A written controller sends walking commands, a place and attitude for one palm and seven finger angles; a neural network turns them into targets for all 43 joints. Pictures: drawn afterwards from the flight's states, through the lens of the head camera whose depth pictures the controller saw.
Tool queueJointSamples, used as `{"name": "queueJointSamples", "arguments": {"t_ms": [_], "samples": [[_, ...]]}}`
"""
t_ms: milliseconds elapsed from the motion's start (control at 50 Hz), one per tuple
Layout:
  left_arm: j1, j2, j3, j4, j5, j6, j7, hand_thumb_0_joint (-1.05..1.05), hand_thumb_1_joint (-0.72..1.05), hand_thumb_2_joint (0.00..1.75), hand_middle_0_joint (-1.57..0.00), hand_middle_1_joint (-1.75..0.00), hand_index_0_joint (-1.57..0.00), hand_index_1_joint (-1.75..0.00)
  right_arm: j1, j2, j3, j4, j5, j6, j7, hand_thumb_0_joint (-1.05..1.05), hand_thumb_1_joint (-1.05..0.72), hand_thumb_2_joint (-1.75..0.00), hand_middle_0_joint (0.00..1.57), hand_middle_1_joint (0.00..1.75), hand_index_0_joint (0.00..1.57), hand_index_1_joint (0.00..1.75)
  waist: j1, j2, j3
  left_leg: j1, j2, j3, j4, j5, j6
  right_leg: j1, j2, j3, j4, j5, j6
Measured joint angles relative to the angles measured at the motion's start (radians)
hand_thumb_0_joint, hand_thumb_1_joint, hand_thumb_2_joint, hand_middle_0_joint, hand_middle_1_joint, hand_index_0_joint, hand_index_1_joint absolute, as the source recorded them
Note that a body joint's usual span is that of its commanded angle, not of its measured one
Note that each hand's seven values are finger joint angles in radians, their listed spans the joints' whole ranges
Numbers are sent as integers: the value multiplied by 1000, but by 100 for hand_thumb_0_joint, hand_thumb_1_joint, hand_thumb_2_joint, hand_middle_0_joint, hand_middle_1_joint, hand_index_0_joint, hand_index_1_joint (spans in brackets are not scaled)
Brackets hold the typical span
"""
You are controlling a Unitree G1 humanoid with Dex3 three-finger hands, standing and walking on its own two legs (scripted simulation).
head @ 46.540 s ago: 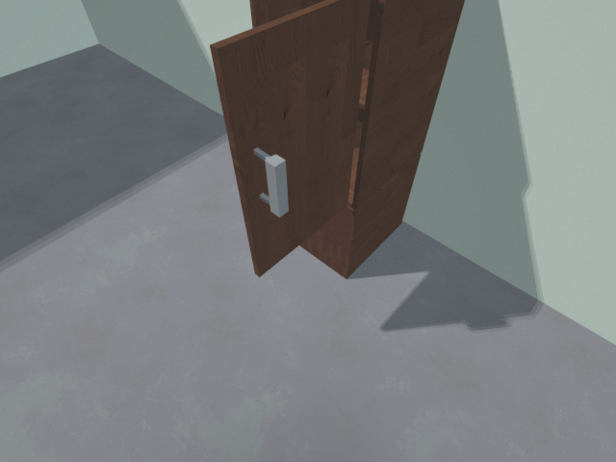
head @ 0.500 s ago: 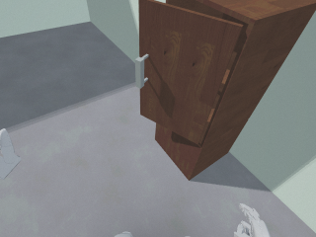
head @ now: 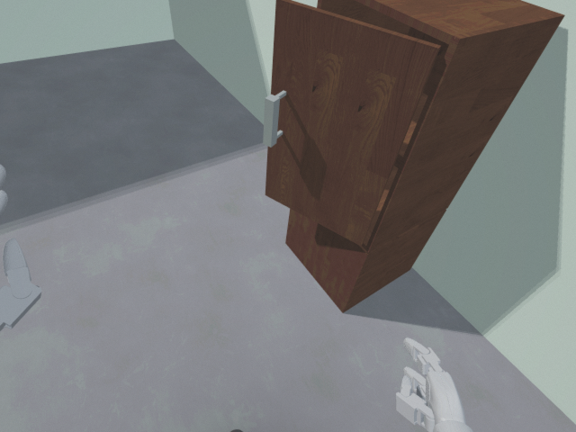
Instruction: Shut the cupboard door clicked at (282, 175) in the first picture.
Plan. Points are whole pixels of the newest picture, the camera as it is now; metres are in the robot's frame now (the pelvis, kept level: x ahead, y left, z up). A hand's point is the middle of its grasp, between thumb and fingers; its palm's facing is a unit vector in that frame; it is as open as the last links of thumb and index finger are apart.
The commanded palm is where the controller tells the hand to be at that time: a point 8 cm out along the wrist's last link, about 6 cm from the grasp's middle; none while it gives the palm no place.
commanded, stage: stop stepping back and stand still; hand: left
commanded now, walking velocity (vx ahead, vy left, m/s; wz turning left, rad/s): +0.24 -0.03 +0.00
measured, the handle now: (276, 118) +0.86 +0.09 -0.02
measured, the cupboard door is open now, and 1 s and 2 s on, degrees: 23 23 23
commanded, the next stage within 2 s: let the arm hang, fingers relaxed in 1.04 s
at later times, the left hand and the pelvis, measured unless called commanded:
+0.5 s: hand (48, 309) +0.18 +0.25 +0.17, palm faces +0.34 -0.81 -0.49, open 7.4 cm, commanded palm +0.12 +0.30 +0.18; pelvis -0.04 +0.01 -0.01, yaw -4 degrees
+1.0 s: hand (70, 276) +0.23 +0.26 +0.16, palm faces +0.34 -0.83 -0.45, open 7.4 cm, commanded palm +0.16 +0.30 +0.18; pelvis +0.00 +0.01 +0.00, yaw -5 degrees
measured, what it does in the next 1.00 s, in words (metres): steps on the spot: right foot, then left foot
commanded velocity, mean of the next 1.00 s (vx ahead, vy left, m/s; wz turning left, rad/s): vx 0.07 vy -0.02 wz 0.00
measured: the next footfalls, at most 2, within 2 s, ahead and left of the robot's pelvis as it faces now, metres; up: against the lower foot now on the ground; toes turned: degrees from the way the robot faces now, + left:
right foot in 0.04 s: -0.01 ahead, -0.08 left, +0.00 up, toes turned -7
left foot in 0.24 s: +0.05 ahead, +0.13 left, +0.00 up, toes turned -2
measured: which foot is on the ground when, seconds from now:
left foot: down 0.00-0.04, up 0.06-0.22, down 0.24-1.00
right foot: up 0.00-0.02, down 0.04-1.00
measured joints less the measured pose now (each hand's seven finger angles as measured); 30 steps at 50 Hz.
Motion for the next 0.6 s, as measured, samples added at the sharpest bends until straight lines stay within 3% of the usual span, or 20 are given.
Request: {"name": "queueJointSamples", "arguments": {"t_ms": [40,60,100,160,240,260,320,380,440,500,600], "samples": [[29,24,2,-35,-4,25,3,1,89,90,-21,-30,-21,-30,15,4,13,-19,-4,3,1,1,-90,-90,21,30,20,30,1,-43,-10,-27,-26,33,20,-80,-28,82,-25,6,-183,24,-33],[32,29,0,-46,-4,31,3,1,89,90,-21,-30,-21,-30,14,-4,15,-20,-6,6,1,1,-90,-90,21,30,20,30,9,-51,-7,-62,-31,38,84,-152,-44,77,-35,21,-222,120,-47],[26,29,-21,-41,-2,43,5,1,88,90,-21,-30,-21,-30,21,-30,13,20,-10,21,-4,1,-90,-90,21,30,20,30,18,-38,-2,-94,-41,-11,254,-233,-55,62,-33,34,-196,204,-46],[15,16,-43,11,5,50,22,1,88,90,-21,-30,-22,-30,86,-58,6,76,3,52,-20,1,-90,-90,21,30,20,30,18,-47,-50,-58,-73,-55,401,-268,-49,65,-49,57,-186,184,-33],[-48,-13,-46,88,21,56,45,1,88,90,-21,-30,-22,-30,162,-113,-18,109,11,57,-48,1,-90,-90,21,30,20,30,-24,-25,-82,103,-61,-65,223,-288,-18,37,-57,35,-129,149,-9],[-62,-16,-40,97,21,57,49,1,88,90,-21,-30,-22,-30,163,-118,-26,119,12,55,-55,1,-90,-90,20,30,20,30,-39,-30,-71,106,-71,-64,204,-240,-11,21,-69,31,-92,132,-2],[-32,-9,-1,104,14,59,52,1,88,90,-21,-30,-21,-30,149,-102,-31,129,8,46,-63,1,-90,-90,20,30,20,30,-67,-60,-37,121,-90,-30,194,-215,-1,-38,-81,61,29,75,-4],[22,9,10,71,19,62,42,2,89,90,-21,-30,-21,-30,162,-72,-22,118,-2,20,-52,1,-90,-90,20,30,20,30,-87,-60,-18,152,-83,-25,132,-186,-5,-60,-66,38,31,84,-4],[70,32,12,22,28,46,36,2,89,90,-21,-30,-21,-30,176,-50,-3,99,-6,13,-39,1,-90,-90,20,30,20,30,-87,-57,-12,157,-74,-19,112,-174,-16,-22,-61,0,-106,128,-9],[76,39,6,27,36,26,30,2,88,90,-21,-30,-21,-30,168,-44,2,94,-9,22,-32,1,-90,-90,20,30,20,30,-83,-28,-5,143,-65,-27,140,-191,-22,-13,-53,-13,-142,225,-37],[60,7,-10,75,32,25,34,1,88,90,-21,-30,-22,-30,138,-56,-7,116,1,52,-20,1,-90,-90,20,30,20,30,-42,6,-19,93,-75,-70,279,-287,-24,-18,-40,-7,-131,204,-58]]}}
